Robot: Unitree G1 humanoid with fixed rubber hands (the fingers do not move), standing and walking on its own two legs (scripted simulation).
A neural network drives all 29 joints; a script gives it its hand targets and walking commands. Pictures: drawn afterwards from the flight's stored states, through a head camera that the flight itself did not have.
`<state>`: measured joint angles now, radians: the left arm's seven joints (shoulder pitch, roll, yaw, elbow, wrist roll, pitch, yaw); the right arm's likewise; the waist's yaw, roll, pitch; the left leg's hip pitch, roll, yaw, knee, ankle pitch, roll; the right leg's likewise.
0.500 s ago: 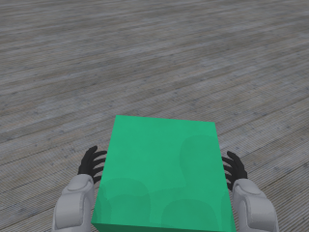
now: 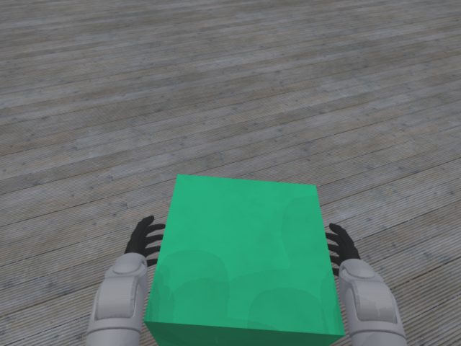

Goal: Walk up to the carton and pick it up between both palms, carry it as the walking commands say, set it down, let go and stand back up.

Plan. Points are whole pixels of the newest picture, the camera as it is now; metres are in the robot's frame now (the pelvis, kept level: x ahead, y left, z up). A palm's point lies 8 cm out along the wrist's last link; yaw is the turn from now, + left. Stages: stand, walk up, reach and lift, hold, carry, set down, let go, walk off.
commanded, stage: hold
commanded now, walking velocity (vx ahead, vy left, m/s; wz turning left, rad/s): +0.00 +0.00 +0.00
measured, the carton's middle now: (240, 267) +0.30 +0.02 -0.07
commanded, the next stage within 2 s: set down in 0.42 s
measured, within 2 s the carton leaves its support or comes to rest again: neither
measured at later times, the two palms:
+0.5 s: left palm (147, 238) +0.29 +0.19 +0.05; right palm (358, 243) +0.31 -0.18 +0.04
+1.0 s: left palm (154, 241) +0.32 +0.20 -0.03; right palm (338, 256) +0.33 -0.17 -0.04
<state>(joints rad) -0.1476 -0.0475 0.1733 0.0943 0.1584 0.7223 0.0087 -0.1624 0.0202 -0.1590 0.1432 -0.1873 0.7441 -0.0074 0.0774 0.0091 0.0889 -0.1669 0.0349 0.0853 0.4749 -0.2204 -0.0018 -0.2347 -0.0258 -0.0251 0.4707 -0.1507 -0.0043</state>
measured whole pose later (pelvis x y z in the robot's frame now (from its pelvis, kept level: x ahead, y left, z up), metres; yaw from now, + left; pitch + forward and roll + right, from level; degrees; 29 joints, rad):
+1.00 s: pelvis +0.03 +0.00 +0.00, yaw +2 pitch +4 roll -1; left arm -0.33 -0.11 0.40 0.41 0.29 0.43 -0.07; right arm -0.32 0.10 -0.39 0.42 -0.28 0.46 0.06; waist 0.01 0.02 0.07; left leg -0.36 0.03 0.02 0.54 -0.26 0.00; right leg -0.39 -0.02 -0.07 0.49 -0.18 0.00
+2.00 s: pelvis -0.05 -0.01 -0.15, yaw +2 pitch +40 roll +1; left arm -0.79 0.02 0.48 0.47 0.18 0.40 -0.05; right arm -0.78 0.05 -0.47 0.42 -0.22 0.44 0.00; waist 0.00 0.01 -0.14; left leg -1.56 0.04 0.01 1.24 -0.38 -0.01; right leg -1.61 -0.03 -0.04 1.20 -0.29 -0.03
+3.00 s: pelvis -0.10 -0.01 -0.30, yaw +4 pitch +30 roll +2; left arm -1.26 0.26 0.31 0.40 -0.06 0.44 0.09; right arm -1.25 -0.20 -0.37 0.35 0.03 0.50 -0.13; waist -0.03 0.01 0.53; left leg -1.87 0.01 0.01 1.84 -0.50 -0.02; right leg -1.93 -0.02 0.02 1.80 -0.40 -0.01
